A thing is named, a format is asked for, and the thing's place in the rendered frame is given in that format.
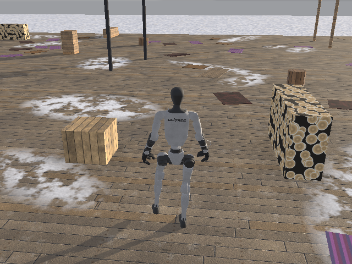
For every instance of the right robot forearm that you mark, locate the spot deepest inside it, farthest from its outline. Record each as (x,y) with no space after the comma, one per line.
(203,144)

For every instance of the robot right shin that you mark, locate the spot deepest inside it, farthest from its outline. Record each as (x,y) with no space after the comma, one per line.
(184,203)

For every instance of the left robot hand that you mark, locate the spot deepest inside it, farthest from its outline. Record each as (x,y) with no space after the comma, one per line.
(144,157)

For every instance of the left robot forearm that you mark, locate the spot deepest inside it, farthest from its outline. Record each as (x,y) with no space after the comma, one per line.
(149,145)

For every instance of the robot left upper arm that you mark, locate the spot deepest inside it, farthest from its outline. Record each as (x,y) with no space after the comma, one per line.
(156,125)

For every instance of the robot right upper arm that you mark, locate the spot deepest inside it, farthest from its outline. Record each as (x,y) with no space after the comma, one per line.
(197,125)

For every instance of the right robot hand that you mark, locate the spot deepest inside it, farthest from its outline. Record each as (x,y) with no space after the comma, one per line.
(202,154)

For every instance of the robot right thigh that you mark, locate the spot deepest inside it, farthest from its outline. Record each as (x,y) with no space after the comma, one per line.
(188,166)

